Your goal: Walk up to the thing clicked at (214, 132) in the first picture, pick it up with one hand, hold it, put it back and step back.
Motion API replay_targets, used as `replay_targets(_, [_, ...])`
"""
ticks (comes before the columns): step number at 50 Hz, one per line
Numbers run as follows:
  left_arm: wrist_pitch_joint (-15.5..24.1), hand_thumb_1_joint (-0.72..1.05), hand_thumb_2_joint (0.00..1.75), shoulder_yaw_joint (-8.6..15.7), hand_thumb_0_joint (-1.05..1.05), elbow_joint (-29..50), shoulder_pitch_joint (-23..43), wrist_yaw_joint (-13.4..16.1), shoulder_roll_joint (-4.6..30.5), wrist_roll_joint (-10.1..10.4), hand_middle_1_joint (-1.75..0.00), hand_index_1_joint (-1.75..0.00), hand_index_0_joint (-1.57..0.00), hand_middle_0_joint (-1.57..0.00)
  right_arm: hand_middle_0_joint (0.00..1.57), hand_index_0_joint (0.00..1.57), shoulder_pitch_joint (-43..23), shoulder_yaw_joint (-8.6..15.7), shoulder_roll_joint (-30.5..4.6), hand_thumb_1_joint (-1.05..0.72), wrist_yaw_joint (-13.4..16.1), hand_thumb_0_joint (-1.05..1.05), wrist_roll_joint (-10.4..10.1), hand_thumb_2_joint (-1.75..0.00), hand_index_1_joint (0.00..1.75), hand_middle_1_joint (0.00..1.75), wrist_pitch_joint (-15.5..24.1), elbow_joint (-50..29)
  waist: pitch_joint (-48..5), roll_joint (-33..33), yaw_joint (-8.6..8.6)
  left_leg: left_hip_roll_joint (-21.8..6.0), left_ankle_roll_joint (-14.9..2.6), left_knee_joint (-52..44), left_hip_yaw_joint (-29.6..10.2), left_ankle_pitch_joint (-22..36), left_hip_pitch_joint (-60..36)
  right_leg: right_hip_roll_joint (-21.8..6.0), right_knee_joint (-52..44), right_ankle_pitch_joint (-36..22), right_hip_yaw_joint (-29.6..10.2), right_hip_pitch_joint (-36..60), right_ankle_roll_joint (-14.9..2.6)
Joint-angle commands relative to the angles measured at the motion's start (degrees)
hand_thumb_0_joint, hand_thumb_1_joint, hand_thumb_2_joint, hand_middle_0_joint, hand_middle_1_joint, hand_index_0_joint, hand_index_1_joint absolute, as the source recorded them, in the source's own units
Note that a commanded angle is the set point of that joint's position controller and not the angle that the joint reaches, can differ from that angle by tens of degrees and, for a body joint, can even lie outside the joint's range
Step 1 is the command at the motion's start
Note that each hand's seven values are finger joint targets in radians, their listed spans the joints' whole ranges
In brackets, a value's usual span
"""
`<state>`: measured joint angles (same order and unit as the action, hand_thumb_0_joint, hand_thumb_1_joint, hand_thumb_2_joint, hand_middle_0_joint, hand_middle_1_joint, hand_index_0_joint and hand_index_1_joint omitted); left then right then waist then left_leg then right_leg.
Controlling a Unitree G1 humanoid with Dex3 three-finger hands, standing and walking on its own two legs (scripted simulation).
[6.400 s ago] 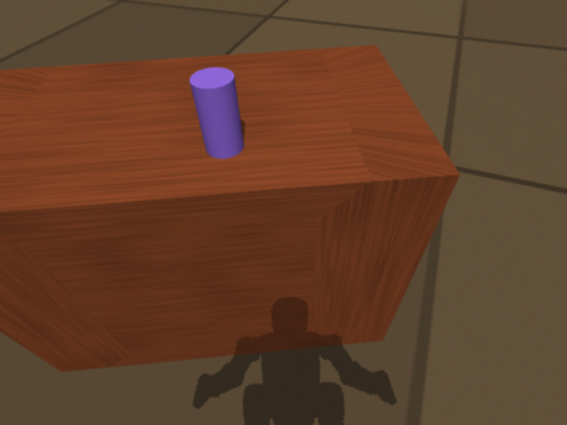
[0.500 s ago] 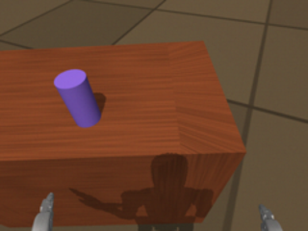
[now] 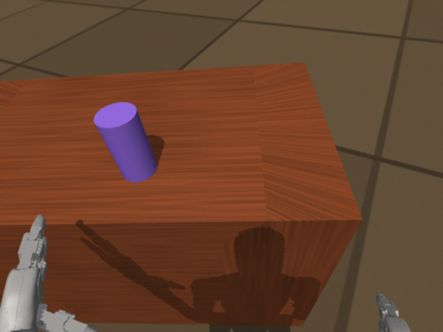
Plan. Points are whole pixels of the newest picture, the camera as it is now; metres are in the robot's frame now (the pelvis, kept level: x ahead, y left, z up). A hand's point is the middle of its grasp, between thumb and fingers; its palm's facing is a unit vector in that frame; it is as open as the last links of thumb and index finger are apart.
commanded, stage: rise first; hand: left
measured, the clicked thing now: (128, 144) +0.47 +0.24 +0.10
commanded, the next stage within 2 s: go down in 1.02 s
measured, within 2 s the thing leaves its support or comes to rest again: neither
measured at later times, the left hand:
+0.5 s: hand (29, 279) +0.17 +0.26 +0.15, palm faces +0.39 -0.79 -0.47, open 17.5 cm
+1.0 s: hand (8, 261) +0.18 +0.27 +0.19, palm faces +0.44 -0.76 -0.47, open 17.6 cm
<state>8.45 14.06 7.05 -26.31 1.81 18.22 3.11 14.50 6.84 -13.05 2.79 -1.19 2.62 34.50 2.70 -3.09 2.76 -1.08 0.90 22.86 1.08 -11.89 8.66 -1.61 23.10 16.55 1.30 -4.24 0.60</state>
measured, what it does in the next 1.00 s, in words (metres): stands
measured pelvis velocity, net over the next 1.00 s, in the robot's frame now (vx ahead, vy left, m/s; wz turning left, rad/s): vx -0.02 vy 0.00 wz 0.01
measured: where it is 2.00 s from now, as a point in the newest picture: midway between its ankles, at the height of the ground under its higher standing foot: outside the picture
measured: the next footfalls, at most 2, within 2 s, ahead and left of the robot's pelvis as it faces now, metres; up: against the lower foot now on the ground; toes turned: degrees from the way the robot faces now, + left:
none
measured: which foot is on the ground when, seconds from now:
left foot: down 0.00-1.00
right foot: down 0.00-1.00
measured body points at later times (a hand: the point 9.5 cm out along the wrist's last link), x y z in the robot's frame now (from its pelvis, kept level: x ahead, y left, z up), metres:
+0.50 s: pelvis -0.02 -0.01 +0.00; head -0.02 -0.03 +0.45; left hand +0.15 +0.30 +0.18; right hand +0.15 -0.27 -0.10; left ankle +0.01 +0.13 -0.74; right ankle -0.04 -0.12 -0.74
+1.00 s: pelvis -0.02 +0.00 +0.00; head -0.02 -0.02 +0.45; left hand +0.15 +0.31 +0.21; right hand +0.15 -0.27 -0.09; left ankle +0.01 +0.13 -0.74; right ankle -0.04 -0.12 -0.74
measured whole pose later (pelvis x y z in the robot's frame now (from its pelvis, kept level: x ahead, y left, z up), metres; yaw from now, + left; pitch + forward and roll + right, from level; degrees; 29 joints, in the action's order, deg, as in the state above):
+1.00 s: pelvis -0.02 +0.00 +0.00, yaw +0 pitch -4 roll +1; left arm 20.3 25.0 16.2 -21.8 0.9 22.4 3.2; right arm 15.7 10.5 -13.4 2.1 -1.9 7.5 33.9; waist 2.9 -3.0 3.7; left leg -0.8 0.9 22.8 0.7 -10.6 8.3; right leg -1.9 24.3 16.1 1.7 -4.3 0.5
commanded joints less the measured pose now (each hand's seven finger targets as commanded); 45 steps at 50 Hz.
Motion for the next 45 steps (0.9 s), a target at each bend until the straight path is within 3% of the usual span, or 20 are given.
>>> replay_targets(1, [5.3, -0.56, 0.0, 8.3, 0.0, 12.8, 1.9, 1.0, 11.1, 0.2, -0.05, -0.05, -0.05, -0.05, 0.05, 0.05, -4.0, 2.7, -7.0, 0.52, 0.4, 0.0, -0.3, -0.01, 0.05, 0.05, 3.3, -9.5, -6.6, 4.2, 0.4, 1.2, -1.82, -1.2, 1.8, 14.9, -5.9, 1.0, -3.2, -17.6, 1.9, -2.2, -0.19])
replay_targets(3, [6.1, -0.56, 0.0, 9.9, 0.0, 14.3, 3.3, 1.0, 12.4, 0.3, -0.05, -0.05, -0.04, -0.05, 0.05, 0.05, -3.5, 4.4, -8.2, 0.52, 0.5, 0.0, -0.3, -0.01, 0.05, 0.05, 3.3, -8.4, -4.9, 2.6, 0.34, 1.3, -1.74, -1.7, 1.9, 13.7, -5.3, 0.8, -3.4, -16.4, 1.8, -3.2, -0.29])
replay_targets(5, [6.5, -0.56, 0.0, 10.1, 0.0, 14.1, 3.3, 0.7, 12.1, 0.3, -0.05, -0.05, -0.05, -0.05, 0.05, 0.05, -2.8, 2.4, -5.8, 0.52, 0.2, 0.0, -0.4, -0.01, 0.05, 0.05, 3.4, -8.0, -4.2, 2.5, 0.4, 1.4, -1.81, -1.9, 2.0, 12.3, -5.0, 0.6, -3.9, -14.9, 1.7, -4.0, -0.25])
replay_targets(6, [6.9, -0.56, 0.0, 10.1, 0.0, 15.5, 4.0, 0.7, 12.3, 0.4, -0.04, -0.05, -0.05, -0.05, 0.05, 0.05, -4.9, 5.3, -9.6, 0.52, 0.5, 0.0, -0.4, -0.01, 0.05, 0.05, 4.0, -11.1, -4.9, 3.3, -0.2, 1.3, -1.77, -2.1, 1.8, 11.9, -5.4, 0.8, -3.8, -14.4, 1.8, -3.5, -0.3])
replay_targets(8, [7.6, -0.55, 0.0, 10.8, 0.0, 15.5, 4.3, 0.5, 12.4, 0.4, -0.04, -0.04, -0.04, -0.04, 0.05, 0.05, -2.2, 1.9, -5.2, 0.53, -0.1, 0.0, -0.6, -0.01, 0.05, 0.05, 3.7, -7.0, -2.6, 1.1, 0.51, 1.5, -1.72, -2.5, 1.9, 9.9, -4.2, 0.7, -4.2, -12.1, 1.9, -5.0, -0.59])
replay_targets(11, [8.4, -0.54, 0.0, 12.1, 0.0, 16.8, 4.7, 0.4, 13.4, 0.7, -0.04, -0.04, -0.04, -0.04, 0.05, 0.05, -3.3, 4.8, -8.2, 0.54, 0.1, 0.0, -0.6, -0.01, 0.05, 0.05, 4.6, -8.7, -3.2, 2.2, 0.15, 1.5, -1.89, -2.4, 1.7, 8.5, -4.4, 0.6, -4.5, -10.9, 1.7, -5.2, -0.42])
replay_targets(13, [9.2, -0.54, 0.0, 12.4, 0.0, 17.5, 5.0, 0.3, 13.4, 0.6, -0.04, -0.04, -0.04, -0.04, 0.05, 0.05, -3.0, 1.8, -4.7, 0.55, -0.5, 0.0, -0.8, -0.01, 0.05, 0.05, 4.7, -7.1, -2.7, 1.1, 1.17, 1.5, -1.8, -2.7, 1.6, 8.2, -3.7, 0.6, -4.4, -10.4, 1.8, -5.1, -0.55])
replay_targets(15, [9.8, -0.53, 0.0, 13.4, 0.0, 17.4, 5.3, 0.5, 14.5, 0.8, -0.04, -0.04, -0.04, -0.04, 0.05, 0.05, -5.0, 5.6, -9.3, 0.55, -0.1, 0.0, -0.7, -0.01, 0.05, 0.05, 5.2, -8.8, -4.3, 1.4, 0.48, 1.4, -1.77, -2.5, 1.4, 8.7, -4.4, 0.7, -4.1, -10.9, 1.8, -4.4, -0.6])
replay_targets(17, [10.4, -0.54, 0.0, 13.5, 0.0, 18.3, 5.8, 0.5, 14.0, 0.6, -0.04, -0.04, -0.04, -0.04, 0.05, 0.05, -5.3, 2.5, -6.1, 0.55, -0.4, 0.0, -0.7, -0.01, 0.05, 0.05, 5.6, -7.6, -3.6, 0.7, 1.47, 1.4, -1.69, -2.6, 1.2, 8.0, -3.7, 0.9, -4.0, -9.6, 2.0, -4.6, -0.76])
replay_targets(18, [11.0, -0.53, 0.01, 14.3, 0.0, 19.3, 6.1, 0.7, 15.3, 0.6, -0.04, -0.04, -0.04, -0.04, 0.05, 0.05, -6.0, 5.1, -8.7, 0.56, -0.1, 0.0, -0.7, -0.01, 0.05, 0.05, 5.8, -9.1, -4.3, 0.7, 0.97, 1.5, -1.7, -2.7, 1.4, 8.2, -4.1, 0.7, -4.1, -10.0, 1.8, -4.3, -0.73])
replay_targets(22, [11.8, -0.55, 0.01, 15.7, 0.0, 19.1, 7.2, 0.8, 15.7, 0.6, -0.04, -0.04, -0.05, -0.05, 0.05, 0.05, -5.1, 6.4, -10.2, 0.53, 0.3, 0.0, -0.4, -0.02, 0.05, 0.05, 6.6, -9.8, -5.5, 2.3, 0.35, 1.2, -1.75, -2.5, 1.0, 8.4, -5.1, 1.0, -3.9, -10.3, 1.9, -4.2, -0.6])
replay_targets(23, [11.9, -0.55, 0.01, 14.4, 0.0, 18.0, 6.6, 0.6, 14.6, 0.6, -0.05, -0.05, -0.05, -0.05, 0.05, 0.05, -3.4, 3.3, -6.2, 0.53, -0.2, 0.0, -0.7, -0.03, 0.05, 0.05, 6.2, -5.5, -3.4, 1.4, 1.1, 1.4, -1.76, -2.7, 1.2, 7.5, -4.2, 1.0, -4.0, -9.1, 2.0, -5.1, -0.65])
replay_targets(25, [12.5, -0.56, 0.02, 14.9, 0.0, 18.4, 6.9, 0.7, 14.9, 0.7, -0.05, -0.05, -0.05, -0.05, 0.05, 0.05, -5.5, 6.3, -9.4, 0.53, 0.2, 0.0, -0.6, -0.03, 0.05, 0.05, 6.8, -8.9, -4.6, 3.3, 0.65, 1.4, -1.9, -2.5, 1.2, 7.8, -4.5, 0.9, -4.2, -9.5, 1.9, -4.6, -0.41])
replay_targets(26, [12.6, -0.55, 0.02, 15.2, 0.0, 18.1, 7.1, 0.6, 14.7, 0.7, -0.05, -0.05, -0.05, -0.05, 0.05, 0.05, -2.7, 3.1, -5.3, 0.53, -0.2, 0.0, -0.7, -0.03, 0.05, 0.05, 6.5, -4.8, -3.3, 2.1, 1.41, 1.6, -1.94, -2.5, 1.4, 7.2, -3.7, 0.8, -4.2, -9.1, 1.8, -5.0, -0.46])
replay_targets(28, [13.2, -0.56, 0.03, 15.8, 0.0, 19.5, 8.8, 0.7, 15.8, 0.8, -0.05, -0.05, -0.05, -0.05, 0.05, 0.05, -5.8, 6.5, -10.1, 0.53, 0.2, 0.0, -0.8, -0.03, 0.05, 0.05, 7.1, -10.8, -4.9, 3.2, 0.35, 1.4, -1.88, -2.6, 1.2, 7.6, -4.5, 0.9, -4.1, -9.4, 1.8, -4.5, -0.44])
replay_targets(30, [13.4, -0.55, 0.03, 15.4, 0.0, 17.8, 6.9, 0.5, 15.0, 0.7, -0.05, -0.05, -0.05, -0.05, 0.05, 0.05, -2.7, 4.4, -6.5, 0.53, -0.2, 0.0, -1.0, -0.03, 0.05, 0.05, 6.6, -5.8, -3.3, 1.0, 0.94, 1.6, -1.79, -3.0, 1.5, 7.3, -4.1, 0.8, -4.1, -9.2, 1.8, -5.3, -0.59])
replay_targets(31, [13.8, -0.56, 0.03, 16.5, 0.0, 19.9, 8.9, 0.7, 16.0, 0.9, -0.05, -0.05, -0.05, -0.05, 0.05, 0.05, -5.3, 6.9, -10.3, 0.53, 0.1, 0.0, -0.8, -0.04, 0.05, 0.05, 7.3, -10.7, -4.9, 2.9, 0.44, 1.4, -1.74, -2.8, 1.1, 7.6, -4.7, 1.1, -4.1, -9.2, 2.0, -4.6, -0.53])
replay_targets(36, [14.3, -0.57, 0.04, 16.9, 0.0, 20.1, 8.7, 0.5, 15.8, 0.9, -0.06, -0.06, -0.05, -0.05, 0.05, 0.05, -2.4, 4.1, -6.0, 0.51, -0.5, 0.0, -1.0, -0.05, 0.05, 0.05, 7.0, -6.3, -4.3, 1.5, 1.24, 1.6, -1.82, -2.6, 1.4, 7.6, -3.9, 0.8, -4.1, -9.5, 1.7, -4.8, -0.49])
replay_targets(37, [14.4, -0.57, 0.04, 16.3, 0.0, 20.4, 8.6, 0.6, 15.8, 0.8, -0.06, -0.06, -0.05, -0.05, 0.05, 0.05, -5.8, 6.8, -10.0, 0.51, -0.1, 0.0, -0.9, -0.05, 0.05, 0.05, 7.4, -10.4, -5.4, 1.4, 0.93, 1.4, -1.64, -3.0, 1.2, 8.0, -4.5, 1.0, -3.8, -9.8, 1.8, -4.3, -0.71])
replay_targets(45, [15.1, -0.59, 0.05, 18.1, 0.0, 20.4, 9.5, 0.7, 16.7, 0.9, -0.07, -0.07, -0.06, -0.06, 0.05, 0.05, -3.6, 7.2, -9.7, 0.49, -0.3, 0.0, -0.9, -0.06, 0.05, 0.05, 7.9, -9.0, -4.7, 0.7, 0.88, 1.0, -1.25, -3.2, 0.9, 7.6, -4.5, 1.7, -3.3, -9.0, 2.2, -4.2, -1.09])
